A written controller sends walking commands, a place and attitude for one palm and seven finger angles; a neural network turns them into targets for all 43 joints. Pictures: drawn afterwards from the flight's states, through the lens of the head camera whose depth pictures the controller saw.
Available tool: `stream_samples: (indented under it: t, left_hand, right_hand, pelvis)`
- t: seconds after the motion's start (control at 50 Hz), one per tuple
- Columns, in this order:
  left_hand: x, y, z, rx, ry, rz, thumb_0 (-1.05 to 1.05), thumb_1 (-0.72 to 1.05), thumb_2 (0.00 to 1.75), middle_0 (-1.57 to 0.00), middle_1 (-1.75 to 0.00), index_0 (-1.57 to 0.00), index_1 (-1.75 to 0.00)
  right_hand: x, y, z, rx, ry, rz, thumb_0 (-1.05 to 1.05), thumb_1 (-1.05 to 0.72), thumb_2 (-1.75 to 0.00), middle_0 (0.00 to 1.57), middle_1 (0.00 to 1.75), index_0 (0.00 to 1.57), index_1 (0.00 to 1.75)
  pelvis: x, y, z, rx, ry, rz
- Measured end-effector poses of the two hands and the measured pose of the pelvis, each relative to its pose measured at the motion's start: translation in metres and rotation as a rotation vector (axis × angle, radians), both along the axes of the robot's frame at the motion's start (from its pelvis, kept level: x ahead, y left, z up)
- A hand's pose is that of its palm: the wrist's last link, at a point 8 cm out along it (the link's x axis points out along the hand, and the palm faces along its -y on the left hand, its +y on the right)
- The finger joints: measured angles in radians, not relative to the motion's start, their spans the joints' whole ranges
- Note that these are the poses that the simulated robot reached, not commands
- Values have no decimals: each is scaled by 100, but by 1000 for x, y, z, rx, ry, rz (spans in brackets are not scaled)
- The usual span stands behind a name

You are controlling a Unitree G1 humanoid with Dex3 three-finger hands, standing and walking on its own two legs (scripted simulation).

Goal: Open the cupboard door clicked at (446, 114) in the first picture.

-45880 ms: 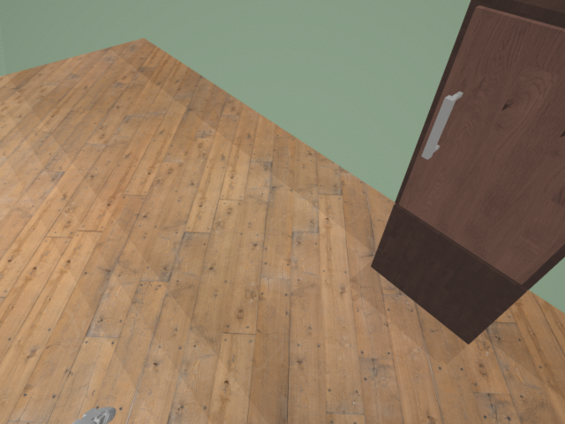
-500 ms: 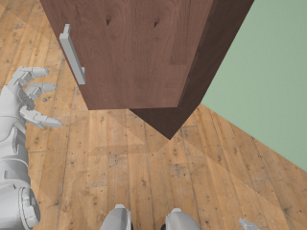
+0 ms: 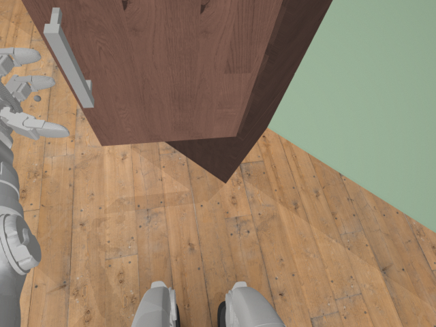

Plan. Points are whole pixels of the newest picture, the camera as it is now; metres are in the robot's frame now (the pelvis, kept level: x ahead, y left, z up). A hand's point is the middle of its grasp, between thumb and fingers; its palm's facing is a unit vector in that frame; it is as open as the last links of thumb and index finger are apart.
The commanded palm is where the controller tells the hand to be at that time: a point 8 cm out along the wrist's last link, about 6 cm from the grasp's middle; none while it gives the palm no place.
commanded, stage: move the hooked fingers beside the handle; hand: left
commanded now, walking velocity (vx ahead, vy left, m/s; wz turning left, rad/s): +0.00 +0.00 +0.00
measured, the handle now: (74, 63) +0.57 +0.23 +0.07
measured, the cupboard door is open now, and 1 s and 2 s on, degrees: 44 42 41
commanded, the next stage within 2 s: slide the fingers in behind the handle in 1.06 s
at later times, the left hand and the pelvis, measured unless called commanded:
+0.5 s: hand (44, 79) +0.53 +0.27 +0.07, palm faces +0.09 -1.00 -0.01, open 13.9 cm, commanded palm +0.51 +0.31 +0.06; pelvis +0.00 +0.00 -0.01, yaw -1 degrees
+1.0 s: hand (36, 83) +0.52 +0.28 +0.07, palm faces +0.10 -0.99 -0.01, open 14.0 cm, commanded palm +0.50 +0.31 +0.06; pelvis +0.00 +0.00 -0.01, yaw -1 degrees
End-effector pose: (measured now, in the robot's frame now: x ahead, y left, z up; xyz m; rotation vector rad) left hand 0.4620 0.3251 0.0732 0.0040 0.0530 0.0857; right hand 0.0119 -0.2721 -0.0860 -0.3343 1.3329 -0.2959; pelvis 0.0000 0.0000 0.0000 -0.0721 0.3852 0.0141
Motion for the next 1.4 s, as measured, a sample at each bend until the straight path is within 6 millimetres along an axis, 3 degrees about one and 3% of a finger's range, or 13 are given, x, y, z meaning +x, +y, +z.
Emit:
stream_samples:
  t: [0.18,0.38,0.58,0.76,0.88,0.96,1.04,1.18,1.3,1.4]
  left_hand:
    - [20,0,10,8,-63,19,-2,-50,30,-30,-120,-30,-120]
    - [41,-1,6,30,-16,13,-2,-50,30,-30,-120,-32,-121]
    - [38,-2,-7,14,21,4,-2,-50,30,-30,-120,-30,-120]
    - [35,3,6,11,-35,21,-2,-50,30,-30,-120,-30,-120]
    - [29,6,-4,14,39,-2,-2,-50,30,-30,-120,-30,-120]
    - [30,8,-4,7,-17,14,-2,-50,30,-30,-120,-30,-120]
    - [32,9,-1,9,-50,16,-2,-50,30,-30,-120,-30,-120]
    - [36,11,-16,1,29,1,-2,-50,30,-30,-120,-30,-120]
    - [41,6,-6,11,-60,-2,-2,-50,30,-30,-120,-30,-120]
    - [44,-1,-8,-27,-23,-1,-2,-50,30,-29,-120,-30,-120]
  right_hand:
    - [-19,1,-1,3,67,-28,0,-90,-90,20,30,20,30]
    - [-31,3,-3,7,113,-37,0,-90,-90,20,30,20,30]
    - [-31,7,-3,22,127,-49,0,-90,-90,20,30,20,30]
    - [-20,5,1,15,91,-45,0,-90,-90,20,30,20,30]
    - [-13,7,2,13,79,-27,0,-90,-90,20,30,20,30]
    - [-12,6,1,1,77,-16,0,-90,-90,20,30,20,30]
    - [-12,6,0,-4,79,-19,0,-90,-90,20,30,20,30]
    - [-18,11,-2,-5,96,-21,0,-90,-90,20,30,20,30]
    - [-26,16,-5,6,128,-29,0,-90,-90,20,30,20,30]
    - [-29,20,-5,21,138,-40,0,-90,-90,20,30,20,30]
  pelvis:
    - [2,-1,-3,-5,28,-10]
    - [0,-2,-8,-12,65,-9]
    - [3,-3,-7,-14,64,-14]
    - [6,-2,-4,-17,49,-14]
    - [6,1,-2,-18,42,-7]
    - [5,2,-5,-20,51,-7]
    - [3,3,-7,-24,52,-7]
    - [1,6,-10,-28,65,-6]
    - [2,8,-12,-33,74,-5]
    - [3,9,-10,-32,68,-3]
